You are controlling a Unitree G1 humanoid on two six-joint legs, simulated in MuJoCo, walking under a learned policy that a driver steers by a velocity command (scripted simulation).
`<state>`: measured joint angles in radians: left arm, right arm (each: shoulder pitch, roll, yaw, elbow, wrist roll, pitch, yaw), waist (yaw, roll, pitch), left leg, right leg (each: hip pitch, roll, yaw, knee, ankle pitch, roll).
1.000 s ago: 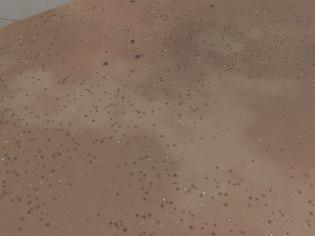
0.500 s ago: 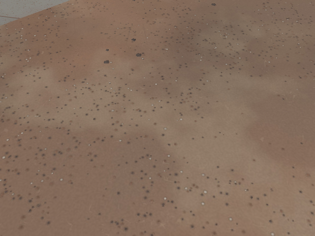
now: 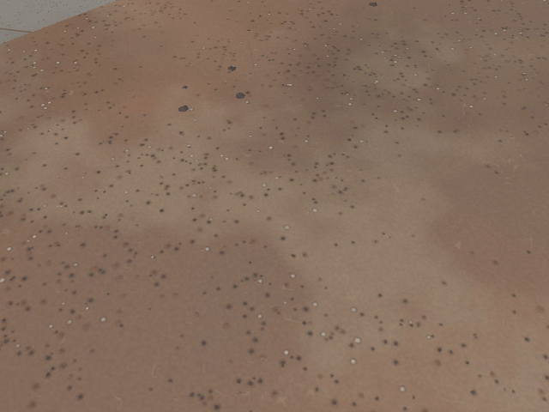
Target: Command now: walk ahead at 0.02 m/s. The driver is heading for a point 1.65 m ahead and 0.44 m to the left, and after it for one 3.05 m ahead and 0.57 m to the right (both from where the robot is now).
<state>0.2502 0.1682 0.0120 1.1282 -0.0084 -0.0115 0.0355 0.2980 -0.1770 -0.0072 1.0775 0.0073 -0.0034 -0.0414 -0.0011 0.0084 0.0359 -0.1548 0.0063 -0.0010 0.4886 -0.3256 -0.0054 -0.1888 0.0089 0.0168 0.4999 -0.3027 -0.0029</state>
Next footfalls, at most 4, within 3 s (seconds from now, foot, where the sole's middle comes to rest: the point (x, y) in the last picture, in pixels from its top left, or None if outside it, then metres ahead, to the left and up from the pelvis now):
1.86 left None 0.44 0.10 -0.77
2.38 right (334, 326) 0.72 -0.12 -0.77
2.92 left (211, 269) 0.90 0.22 -0.77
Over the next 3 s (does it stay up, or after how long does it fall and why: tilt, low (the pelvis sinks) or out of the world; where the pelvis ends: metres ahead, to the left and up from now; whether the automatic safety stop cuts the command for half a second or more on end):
stays up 0.82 0.10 -0.02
